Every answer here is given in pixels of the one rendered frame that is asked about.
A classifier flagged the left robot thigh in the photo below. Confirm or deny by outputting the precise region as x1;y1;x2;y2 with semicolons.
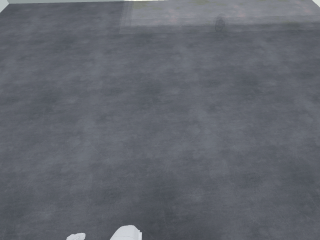
110;225;142;240

